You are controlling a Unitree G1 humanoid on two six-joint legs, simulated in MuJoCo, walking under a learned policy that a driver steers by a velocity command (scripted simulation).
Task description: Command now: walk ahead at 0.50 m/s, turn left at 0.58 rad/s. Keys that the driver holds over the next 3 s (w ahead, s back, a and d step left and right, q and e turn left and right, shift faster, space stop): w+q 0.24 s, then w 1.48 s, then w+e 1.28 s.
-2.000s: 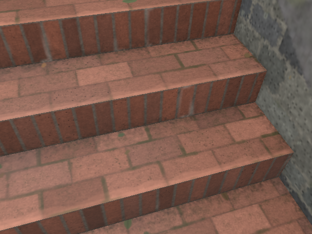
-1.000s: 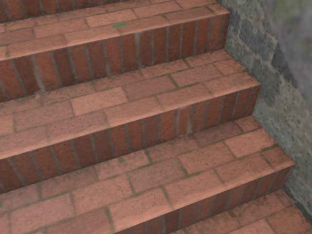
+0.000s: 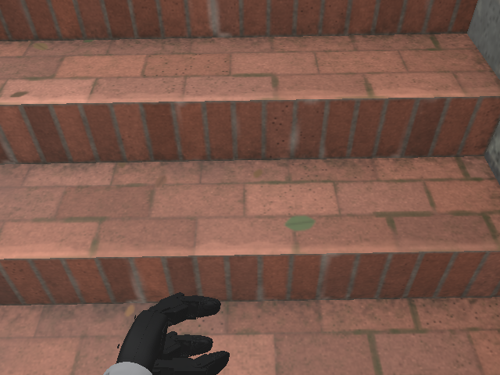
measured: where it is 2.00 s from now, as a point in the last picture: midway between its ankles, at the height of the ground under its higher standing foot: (155, 64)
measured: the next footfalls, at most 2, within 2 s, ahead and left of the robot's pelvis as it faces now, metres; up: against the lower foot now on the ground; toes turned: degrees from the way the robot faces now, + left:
left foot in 0.62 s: +0.43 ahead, +0.16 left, +0.34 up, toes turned +20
right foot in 1.12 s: +0.73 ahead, +0.04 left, +0.51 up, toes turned +10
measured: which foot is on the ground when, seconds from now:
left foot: down 0.00-0.00, up 0.02-0.60, down 0.62-1.00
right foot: down 0.00-0.66, up 0.68-1.00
